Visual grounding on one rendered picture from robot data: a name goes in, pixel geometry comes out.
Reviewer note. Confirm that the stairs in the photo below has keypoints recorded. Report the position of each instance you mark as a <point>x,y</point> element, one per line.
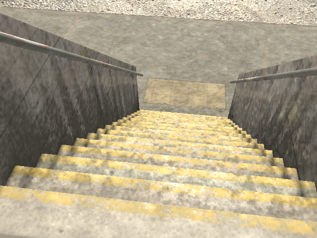
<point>179,159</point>

